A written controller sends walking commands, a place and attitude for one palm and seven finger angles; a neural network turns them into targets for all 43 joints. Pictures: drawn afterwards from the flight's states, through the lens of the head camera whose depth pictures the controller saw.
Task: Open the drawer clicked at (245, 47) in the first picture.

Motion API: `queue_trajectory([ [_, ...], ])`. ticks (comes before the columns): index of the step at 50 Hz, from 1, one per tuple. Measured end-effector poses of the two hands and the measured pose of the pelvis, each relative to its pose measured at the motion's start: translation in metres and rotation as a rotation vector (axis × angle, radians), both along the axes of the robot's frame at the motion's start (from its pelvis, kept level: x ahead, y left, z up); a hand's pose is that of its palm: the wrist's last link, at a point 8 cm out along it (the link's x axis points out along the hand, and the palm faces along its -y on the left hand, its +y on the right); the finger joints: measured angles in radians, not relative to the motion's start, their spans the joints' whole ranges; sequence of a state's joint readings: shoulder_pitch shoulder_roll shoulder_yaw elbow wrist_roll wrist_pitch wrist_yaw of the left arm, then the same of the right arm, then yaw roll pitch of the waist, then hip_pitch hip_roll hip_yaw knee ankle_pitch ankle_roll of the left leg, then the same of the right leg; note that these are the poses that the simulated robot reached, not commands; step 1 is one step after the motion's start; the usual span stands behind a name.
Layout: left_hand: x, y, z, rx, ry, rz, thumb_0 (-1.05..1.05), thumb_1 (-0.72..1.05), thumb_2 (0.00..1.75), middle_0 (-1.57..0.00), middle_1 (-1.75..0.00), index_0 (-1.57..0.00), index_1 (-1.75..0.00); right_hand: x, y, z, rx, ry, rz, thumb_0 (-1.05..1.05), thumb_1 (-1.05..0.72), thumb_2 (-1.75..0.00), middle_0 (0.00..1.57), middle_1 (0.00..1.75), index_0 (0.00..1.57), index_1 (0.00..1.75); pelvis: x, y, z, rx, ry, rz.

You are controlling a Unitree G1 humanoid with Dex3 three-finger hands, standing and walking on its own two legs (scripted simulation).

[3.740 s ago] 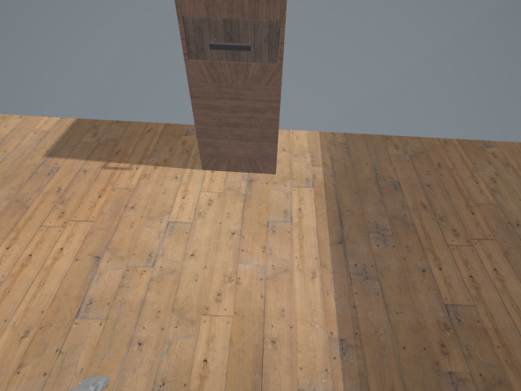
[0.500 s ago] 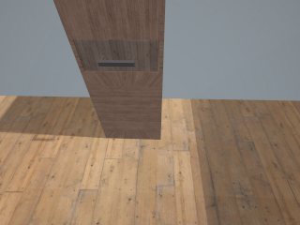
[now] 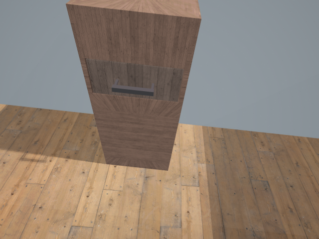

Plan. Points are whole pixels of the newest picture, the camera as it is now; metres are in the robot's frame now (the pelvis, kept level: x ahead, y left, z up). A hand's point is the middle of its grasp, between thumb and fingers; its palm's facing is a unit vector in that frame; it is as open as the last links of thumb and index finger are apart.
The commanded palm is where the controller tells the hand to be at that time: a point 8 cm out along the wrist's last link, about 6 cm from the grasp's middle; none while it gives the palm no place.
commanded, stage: take the last steps up to it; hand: left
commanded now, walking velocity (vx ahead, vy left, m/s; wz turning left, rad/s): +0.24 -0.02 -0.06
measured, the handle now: (133, 87) +0.68 +0.17 -0.03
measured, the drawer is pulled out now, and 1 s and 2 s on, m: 0.00 0.00 0.00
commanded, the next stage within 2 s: come to a stop and stand still in 0.26 s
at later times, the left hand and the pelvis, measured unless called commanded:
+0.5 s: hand (128, 210) +0.24 +0.11 -0.16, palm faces +0.01 -0.98 -0.21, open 7.4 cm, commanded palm none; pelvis +0.13 -0.06 -0.01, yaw +0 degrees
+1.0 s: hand out of the picture +0.11 +0.22 -0.17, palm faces +0.08 -0.96 -0.28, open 7.4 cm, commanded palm none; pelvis +0.09 +0.02 -0.01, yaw -1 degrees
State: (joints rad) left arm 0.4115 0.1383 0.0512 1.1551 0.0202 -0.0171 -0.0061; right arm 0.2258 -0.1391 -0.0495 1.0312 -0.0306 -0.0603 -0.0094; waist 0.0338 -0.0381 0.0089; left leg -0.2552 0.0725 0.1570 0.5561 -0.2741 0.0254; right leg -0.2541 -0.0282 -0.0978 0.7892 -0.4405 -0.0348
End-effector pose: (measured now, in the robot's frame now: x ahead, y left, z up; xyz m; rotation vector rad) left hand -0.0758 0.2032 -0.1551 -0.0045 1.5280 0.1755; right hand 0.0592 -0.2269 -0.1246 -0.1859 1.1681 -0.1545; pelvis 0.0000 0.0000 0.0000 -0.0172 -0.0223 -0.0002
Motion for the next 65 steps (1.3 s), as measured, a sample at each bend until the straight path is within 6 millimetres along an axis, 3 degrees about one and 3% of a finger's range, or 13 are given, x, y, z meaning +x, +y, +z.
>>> queue_trajectory([
  [6, 0.084, 0.029, 0.013, 0.056, -0.096, -0.071, 0.01, 0.91, 0.90, -0.19, -0.30, -0.19, -0.30, -0.023, 0.007, 0.001, 0.004, 0.111, -0.072, -0.01, -0.95, -0.90, 0.20, 0.30, 0.20, 0.30, 0.032, 0.006, 0.010, 0.016, 0.000, -0.015],
  [10, 0.151, 0.033, 0.020, 0.091, -0.195, -0.104, 0.00, 0.91, 0.90, -0.19, -0.30, -0.19, -0.30, -0.046, 0.015, -0.004, 0.047, 0.235, -0.108, -0.01, -0.93, -0.90, 0.19, 0.30, 0.20, 0.30, 0.055, 0.000, 0.011, 0.027, -0.002, -0.019],
  [17, 0.260, 0.002, 0.027, 0.123, -0.318, -0.194, 0.00, 0.91, 0.90, -0.19, -0.30, -0.19, -0.30, -0.064, 0.013, -0.022, 0.138, 0.397, -0.186, 0.00, -0.91, -0.90, 0.20, 0.30, 0.20, 0.30, 0.099, -0.027, 0.000, 0.049, -0.008, -0.029],
  [20, 0.293, -0.018, 0.022, 0.137, -0.374, -0.208, 0.00, 0.91, 0.90, -0.19, -0.30, -0.19, -0.30, -0.055, 0.001, -0.036, 0.166, 0.439, -0.196, 0.00, -0.91, -0.90, 0.20, 0.30, 0.20, 0.30, 0.118, -0.043, -0.012, 0.047, -0.012, -0.024],
  [22, 0.301, -0.030, 0.024, 0.132, -0.390, -0.198, 0.00, 0.91, 0.90, -0.19, -0.30, -0.19, -0.30, -0.039, -0.010, -0.039, 0.161, 0.439, -0.183, 0.00, -0.91, -0.90, 0.20, 0.30, 0.20, 0.30, 0.126, -0.049, -0.011, 0.034, -0.020, -0.010],
  [26, 0.304, -0.045, 0.029, 0.137, -0.379, -0.154, -0.01, 0.92, 0.90, -0.20, -0.30, -0.20, -0.30, 0.010, -0.031, -0.037, 0.126, 0.365, -0.155, 0.00, -0.91, -0.90, 0.19, 0.30, 0.19, 0.30, 0.135, -0.057, -0.004, 0.033, -0.017, 0.001],
  [33, 0.289, -0.033, 0.034, 0.166, -0.343, -0.121, -0.02, 0.93, 0.90, -0.20, -0.30, -0.20, -0.30, 0.094, -0.055, -0.030, 0.073, 0.192, -0.071, 0.00, -0.91, -0.90, 0.19, 0.30, 0.19, 0.30, 0.127, -0.056, 0.002, 0.039, -0.002, 0.006],
  [37, 0.264, -0.016, 0.032, 0.176, -0.300, -0.101, -0.01, 0.92, 0.90, -0.20, -0.30, -0.20, -0.30, 0.124, -0.057, -0.022, 0.042, 0.106, -0.032, 0.00, -0.91, -0.90, 0.19, 0.30, 0.19, 0.30, 0.118, -0.047, 0.002, 0.041, 0.002, 0.006],
  [41, 0.233, 0.006, 0.025, 0.181, -0.259, -0.083, 0.00, 0.91, 0.90, -0.20, -0.30, -0.20, -0.30, 0.134, -0.049, -0.011, 0.013, 0.042, 0.003, 0.00, -0.91, -0.90, 0.19, 0.30, 0.19, 0.30, 0.107, -0.033, 0.001, 0.036, 0.008, 0.007],
  [45, 0.203, 0.037, 0.016, 0.196, -0.248, -0.082, 0.00, 0.91, 0.90, -0.20, -0.30, -0.20, -0.30, 0.133, -0.033, -0.008, -0.015, -0.061, 0.006, 0.00, -0.91, -0.90, 0.19, 0.30, 0.19, 0.30, 0.099, -0.007, -0.009, 0.019, 0.001, 0.012],
  [52, 0.166, 0.071, 0.020, 0.194, -0.213, -0.090, 0.00, 0.91, 0.90, -0.20, -0.30, -0.20, -0.30, 0.097, 0.018, -0.012, 0.041, -0.074, 0.007, 0.00, -0.91, -0.90, 0.19, 0.30, 0.19, 0.30, 0.085, 0.021, -0.006, 0.031, -0.048, -0.017],
  [59, 0.139, 0.071, 0.026, 0.166, -0.170, -0.117, 0.00, 0.91, 0.90, -0.20, -0.30, -0.19, -0.30, 0.056, 0.035, -0.025, 0.066, 0.013, -0.017, 0.00, -0.94, -0.90, 0.20, 0.30, 0.20, 0.30, 0.070, 0.038, -0.004, 0.033, -0.039, -0.030],
  [65, 0.132, 0.062, 0.023, 0.121, -0.151, -0.112, 0.00, 0.91, 0.90, -0.20, -0.30, -0.19, -0.30, 0.011, 0.043, -0.023, 0.067, 0.137, -0.023, 0.00, -0.92, -0.90, 0.20, 0.30, 0.20, 0.30, 0.066, 0.042, 0.001, 0.032, -0.022, -0.008],
])
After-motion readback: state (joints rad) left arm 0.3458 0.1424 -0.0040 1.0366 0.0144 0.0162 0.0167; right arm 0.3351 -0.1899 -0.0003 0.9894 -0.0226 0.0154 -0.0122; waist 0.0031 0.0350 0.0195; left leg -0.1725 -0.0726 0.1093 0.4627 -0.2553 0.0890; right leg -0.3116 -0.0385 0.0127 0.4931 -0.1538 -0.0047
